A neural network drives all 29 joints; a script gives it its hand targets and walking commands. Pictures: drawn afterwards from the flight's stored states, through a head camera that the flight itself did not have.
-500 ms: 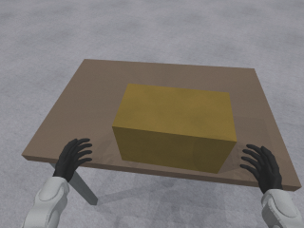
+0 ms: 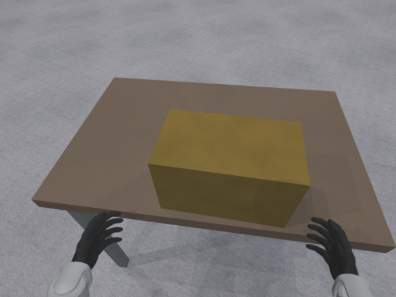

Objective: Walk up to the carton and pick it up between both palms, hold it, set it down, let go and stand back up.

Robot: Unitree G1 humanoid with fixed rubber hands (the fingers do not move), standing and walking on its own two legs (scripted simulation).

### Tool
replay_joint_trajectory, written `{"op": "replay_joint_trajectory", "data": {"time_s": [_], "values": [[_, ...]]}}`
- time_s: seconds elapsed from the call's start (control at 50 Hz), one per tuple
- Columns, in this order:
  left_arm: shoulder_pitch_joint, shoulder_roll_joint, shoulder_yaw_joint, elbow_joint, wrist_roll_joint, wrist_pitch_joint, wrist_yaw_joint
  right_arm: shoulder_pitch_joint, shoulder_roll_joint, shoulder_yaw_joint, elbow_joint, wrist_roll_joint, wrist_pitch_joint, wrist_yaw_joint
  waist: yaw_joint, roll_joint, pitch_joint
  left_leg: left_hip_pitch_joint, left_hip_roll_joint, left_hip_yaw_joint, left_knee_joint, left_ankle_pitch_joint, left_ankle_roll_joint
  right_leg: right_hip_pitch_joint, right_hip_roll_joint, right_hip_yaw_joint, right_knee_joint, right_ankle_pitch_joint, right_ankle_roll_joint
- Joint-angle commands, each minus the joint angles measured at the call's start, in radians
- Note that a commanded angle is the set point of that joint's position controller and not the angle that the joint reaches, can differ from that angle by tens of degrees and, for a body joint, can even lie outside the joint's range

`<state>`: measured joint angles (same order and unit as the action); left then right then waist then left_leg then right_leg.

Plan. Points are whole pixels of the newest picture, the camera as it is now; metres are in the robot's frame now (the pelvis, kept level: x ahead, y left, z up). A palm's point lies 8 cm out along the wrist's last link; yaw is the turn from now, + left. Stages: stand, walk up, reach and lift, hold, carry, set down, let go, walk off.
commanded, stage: set down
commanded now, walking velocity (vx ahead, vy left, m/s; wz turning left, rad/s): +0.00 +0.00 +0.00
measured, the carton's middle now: (226, 167) +0.40 -0.02 +0.02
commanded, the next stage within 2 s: let go in 0.86 s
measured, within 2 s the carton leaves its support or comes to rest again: neither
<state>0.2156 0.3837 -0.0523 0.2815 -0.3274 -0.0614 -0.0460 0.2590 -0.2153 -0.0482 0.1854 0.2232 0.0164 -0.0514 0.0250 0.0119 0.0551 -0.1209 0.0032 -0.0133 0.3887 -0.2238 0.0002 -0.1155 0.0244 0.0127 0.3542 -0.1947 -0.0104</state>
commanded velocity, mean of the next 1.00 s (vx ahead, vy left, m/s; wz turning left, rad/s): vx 0.00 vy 0.00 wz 0.00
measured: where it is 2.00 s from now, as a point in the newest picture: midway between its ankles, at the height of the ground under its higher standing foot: outside the picture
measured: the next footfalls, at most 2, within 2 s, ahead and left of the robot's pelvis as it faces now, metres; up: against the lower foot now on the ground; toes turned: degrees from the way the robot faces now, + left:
none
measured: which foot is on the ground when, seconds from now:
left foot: down 0.00-1.00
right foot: down 0.00-1.00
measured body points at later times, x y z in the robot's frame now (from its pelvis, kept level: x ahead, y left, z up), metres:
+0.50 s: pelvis +0.00 -0.01 +0.00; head -0.02 +0.01 +0.45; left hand +0.18 +0.23 -0.07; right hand +0.21 -0.23 -0.02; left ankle -0.01 +0.12 -0.75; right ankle +0.00 -0.11 -0.75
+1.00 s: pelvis -0.01 +0.00 +0.00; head -0.03 +0.03 +0.45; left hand +0.15 +0.20 -0.11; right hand +0.21 -0.23 -0.02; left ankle -0.01 +0.12 -0.75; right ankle +0.00 -0.11 -0.75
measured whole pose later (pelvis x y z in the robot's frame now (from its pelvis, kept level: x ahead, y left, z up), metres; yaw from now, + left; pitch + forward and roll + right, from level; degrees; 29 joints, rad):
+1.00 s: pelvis -0.01 +0.00 +0.00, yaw -2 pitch -11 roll +0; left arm 0.20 0.13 0.03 0.58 0.10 0.14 0.04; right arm 0.04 -0.17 -0.05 0.58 0.00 -0.16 0.05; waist -0.01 -0.06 0.14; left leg 0.03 0.01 0.03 0.38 -0.23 0.00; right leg 0.00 0.02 0.04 0.39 -0.21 -0.01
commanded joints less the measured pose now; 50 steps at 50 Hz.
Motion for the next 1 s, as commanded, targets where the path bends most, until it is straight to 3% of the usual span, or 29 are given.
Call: {"op": "replay_joint_trajectory", "data": {"time_s": [0.0,0.42,0.82,0.98], "values": [[-0.120,0.164,0.098,-0.156,0.026,-0.042,-0.001,-0.094,-0.123,-0.055,-0.141,-0.025,-0.065,-0.001,-0.005,0.020,-0.153,0.037,0.012,-0.005,-0.049,0.267,-0.036,0.054,-0.027,0.045,-0.065,0.144,-0.020],[-0.124,0.011,0.124,-0.013,0.235,0.053,0.030,-0.105,-0.039,-0.020,0.236,-0.163,-0.078,0.023,-0.005,0.094,0.014,0.053,0.009,0.055,-0.097,0.147,-0.042,0.036,-0.030,0.028,-0.099,0.014,-0.034],[-0.174,-0.150,0.111,0.124,0.400,0.166,0.080,-0.201,-0.046,0.006,0.467,-0.241,-0.020,0.085,-0.015,0.127,0.130,-0.079,0.017,0.075,-0.141,-0.041,-0.039,0.119,-0.014,0.005,-0.059,-0.104,-0.062],[-0.107,-0.170,0.103,0.125,0.428,0.142,0.096,-0.148,-0.076,-0.021,0.549,-0.261,-0.066,0.094,-0.046,0.123,0.152,-0.153,0.034,0.084,-0.179,-0.046,-0.016,0.240,-0.003,0.009,-0.009,-0.049,-0.055]]}}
